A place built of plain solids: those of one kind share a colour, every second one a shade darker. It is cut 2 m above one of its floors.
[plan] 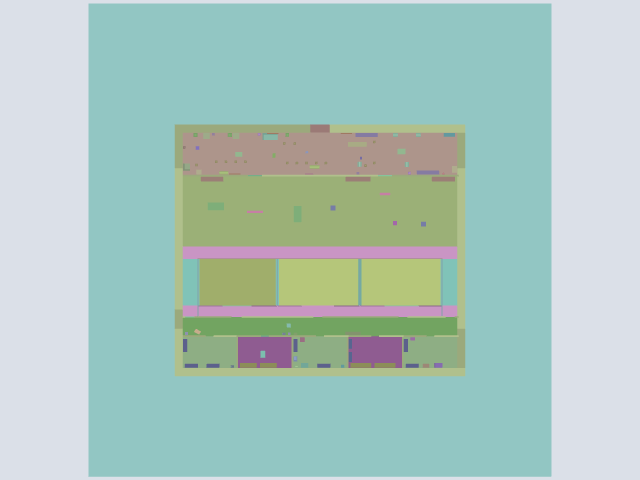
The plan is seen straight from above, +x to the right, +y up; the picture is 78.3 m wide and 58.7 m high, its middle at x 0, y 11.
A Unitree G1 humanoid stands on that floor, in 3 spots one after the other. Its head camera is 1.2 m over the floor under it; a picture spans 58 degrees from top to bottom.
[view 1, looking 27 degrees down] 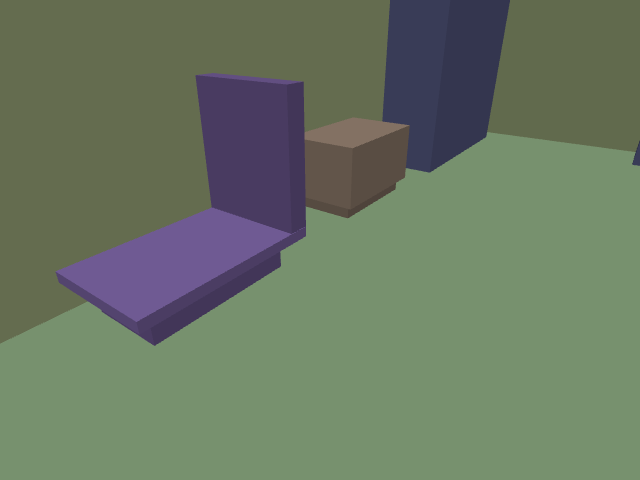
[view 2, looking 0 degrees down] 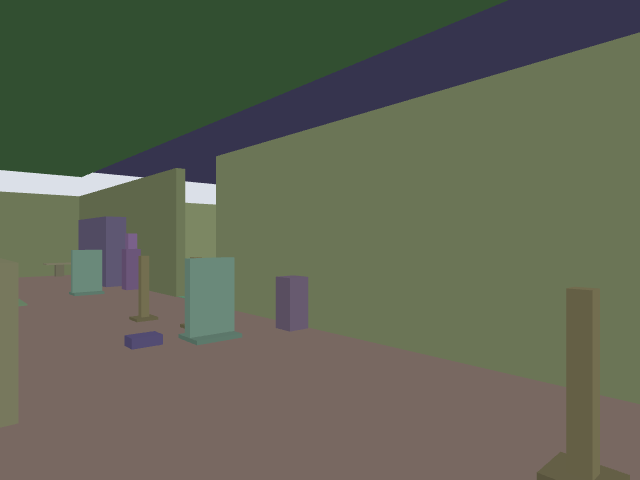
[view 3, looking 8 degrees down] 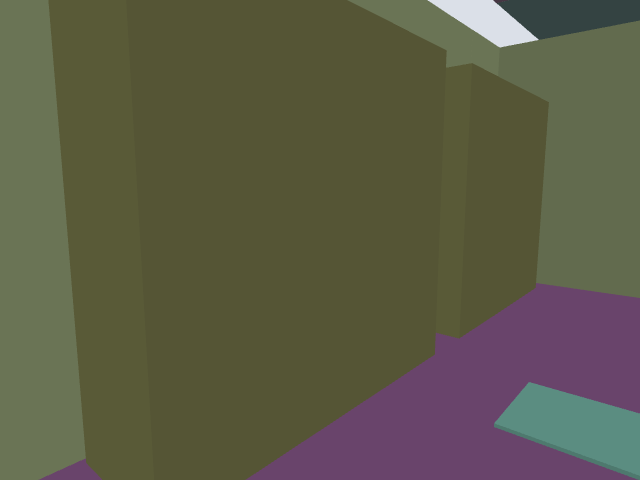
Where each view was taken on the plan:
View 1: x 15.60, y -2.76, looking -144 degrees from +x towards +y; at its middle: floor_store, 2.64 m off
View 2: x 0.00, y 22.82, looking -42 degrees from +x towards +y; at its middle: wall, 5.76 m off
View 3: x -4.65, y -2.76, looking -139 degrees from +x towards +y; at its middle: cabinets_office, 1.96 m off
